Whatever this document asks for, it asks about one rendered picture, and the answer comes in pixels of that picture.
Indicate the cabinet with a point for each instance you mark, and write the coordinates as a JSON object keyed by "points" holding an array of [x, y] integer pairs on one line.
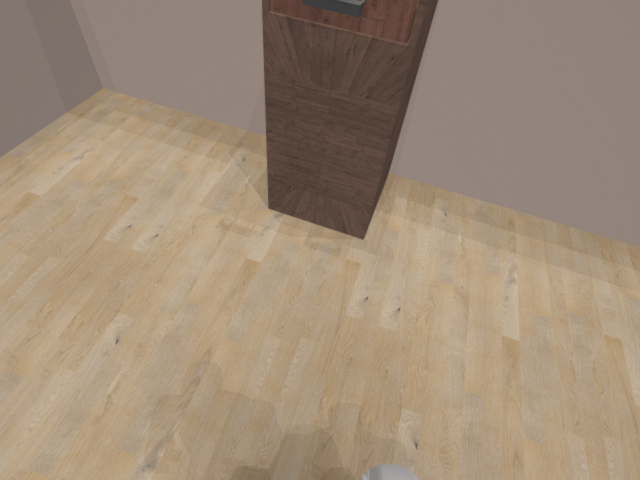
{"points": [[335, 102]]}

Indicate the drawer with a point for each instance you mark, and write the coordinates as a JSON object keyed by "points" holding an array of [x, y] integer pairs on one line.
{"points": [[389, 19]]}

